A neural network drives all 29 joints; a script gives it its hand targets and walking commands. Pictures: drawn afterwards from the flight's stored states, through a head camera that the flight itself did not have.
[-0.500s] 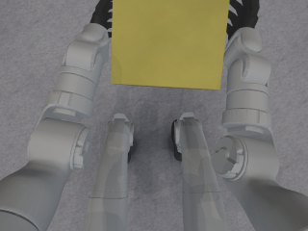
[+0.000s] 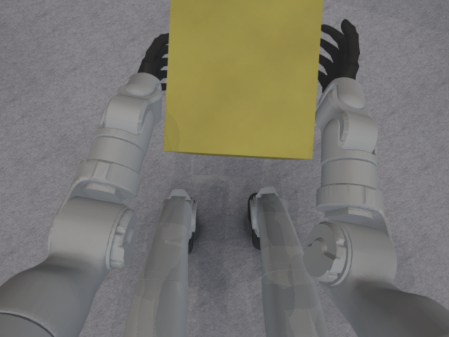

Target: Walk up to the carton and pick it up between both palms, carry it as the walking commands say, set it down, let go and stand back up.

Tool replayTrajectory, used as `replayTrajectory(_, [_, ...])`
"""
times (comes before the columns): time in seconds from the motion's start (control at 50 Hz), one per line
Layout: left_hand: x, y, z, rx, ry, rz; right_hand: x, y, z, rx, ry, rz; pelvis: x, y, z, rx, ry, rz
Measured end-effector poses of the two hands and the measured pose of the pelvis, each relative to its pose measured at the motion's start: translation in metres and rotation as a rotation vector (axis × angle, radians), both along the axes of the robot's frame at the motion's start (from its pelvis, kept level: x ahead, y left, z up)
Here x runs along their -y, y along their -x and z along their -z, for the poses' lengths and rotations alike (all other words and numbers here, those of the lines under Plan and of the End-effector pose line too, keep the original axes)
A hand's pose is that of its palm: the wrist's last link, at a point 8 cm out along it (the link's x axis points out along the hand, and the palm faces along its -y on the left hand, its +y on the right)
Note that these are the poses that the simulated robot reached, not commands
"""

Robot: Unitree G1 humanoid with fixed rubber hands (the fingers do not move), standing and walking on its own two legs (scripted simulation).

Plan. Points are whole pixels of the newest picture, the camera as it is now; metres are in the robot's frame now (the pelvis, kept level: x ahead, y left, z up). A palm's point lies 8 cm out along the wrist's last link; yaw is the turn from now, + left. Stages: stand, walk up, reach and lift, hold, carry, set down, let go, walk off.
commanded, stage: reach and lift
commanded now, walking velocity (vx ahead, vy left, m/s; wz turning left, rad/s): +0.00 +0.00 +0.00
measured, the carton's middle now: (241, 97) +0.46 -0.06 -0.11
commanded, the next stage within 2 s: none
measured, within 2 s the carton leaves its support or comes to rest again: neither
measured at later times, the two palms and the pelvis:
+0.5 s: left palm (130, 62) +0.46 +0.09 +0.04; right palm (386, 60) +0.43 -0.19 +0.08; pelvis +0.05 -0.01 +0.07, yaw +0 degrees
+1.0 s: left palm (98, 32) +0.45 +0.10 +0.12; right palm (437, 15) +0.43 -0.19 +0.15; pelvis +0.13 -0.01 +0.12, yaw +1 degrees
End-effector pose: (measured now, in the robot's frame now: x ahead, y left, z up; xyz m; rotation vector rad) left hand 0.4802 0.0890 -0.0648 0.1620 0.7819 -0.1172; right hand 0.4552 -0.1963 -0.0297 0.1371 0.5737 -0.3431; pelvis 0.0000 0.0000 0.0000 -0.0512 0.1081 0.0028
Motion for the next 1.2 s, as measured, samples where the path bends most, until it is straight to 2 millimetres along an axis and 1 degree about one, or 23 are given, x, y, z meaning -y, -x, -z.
replayTrajectory(0.18, [0.0, 0.009, -0.025, -0.007, -0.002, 0.001, 0.0, 0.008, -0.025, -0.007, -0.007, 0.001, 0.003, -0.009, -0.023, 0.033, -0.006, -0.003])
replayTrajectory(0.28, [-0.003, 0.016, -0.042, -0.002, 0.001, -0.001, -0.003, 0.014, -0.044, -0.002, -0.001, -0.002, 0.004, -0.015, -0.035, 0.036, -0.008, -0.002])
replayTrajectory(0.36, [-0.004, 0.019, -0.059, -0.01, 0.011, 0.002, -0.004, 0.02, -0.061, -0.008, -0.001, 0.011, 0.004, -0.023, -0.044, 0.004, -0.01, 0.0])
replayTrajectory(0.42, [-0.003, 0.021, -0.076, -0.01, 0.017, 0.004, -0.004, 0.023, -0.079, -0.005, -0.007, 0.021, 0.004, -0.033, -0.052, -0.029, -0.011, 0.001])
replayTrajectory(0.48, [-0.002, 0.023, -0.099, -0.007, 0.036, -0.005, -0.003, 0.026, -0.104, 0.005, -0.012, 0.032, 0.005, -0.049, -0.062, -0.07, -0.012, 0.003])
replayTrajectory(0.54, [0.0, 0.021, -0.123, 0.008, 0.049, -0.009, 0.0, 0.026, -0.129, 0.019, -0.005, 0.027, 0.006, -0.064, -0.074, -0.069, -0.014, 0.0])
replayTrajectory(0.62, [0.001, 0.016, -0.144, 0.007, 0.047, -0.013, 0.001, 0.021, -0.148, 0.011, 0.005, 0.014, 0.007, -0.08, -0.088, -0.037, -0.018, -0.007])
replayTrajectory(0.7, [-0.002, 0.013, -0.151, 0.005, 0.046, -0.026, 0.0, 0.016, -0.154, -0.009, 0.024, -0.018, 0.009, -0.097, -0.098, -0.02, -0.021, -0.007])
replayTrajectory(0.82, [-0.009, 0.021, -0.154, -0.003, 0.057, -0.073, -0.004, 0.018, -0.151, -0.074, 0.057, -0.07, 0.013, -0.119, -0.109, -0.005, -0.026, -0.006])
replayTrajectory(0.9, [-0.009, 0.025, -0.166, 0.026, 0.061, -0.081, -0.003, 0.017, -0.161, -0.074, 0.061, -0.081, 0.012, -0.127, -0.114, 0.004, -0.026, -0.007])
replayTrajectory(0.94, [-0.008, 0.027, -0.174, 0.037, 0.061, -0.085, -0.003, 0.019, -0.17, -0.064, 0.066, -0.087, 0.012, -0.13, -0.117, 0.012, -0.025, -0.007])
replayTrajectory(1.06, [-0.009, 0.038, -0.19, 0.054, 0.083, -0.101, -0.004, 0.027, -0.191, -0.05, 0.077, -0.091, 0.013, -0.129, -0.12, 0.065, -0.026, -0.009])
replayTrajectory(1.2, [-0.01, 0.052, -0.208, 0.071, 0.083, -0.103, -0.005, 0.044, -0.206, -0.041, 0.065, -0.086, 0.012, -0.12, -0.12, 0.137, -0.026, -0.012])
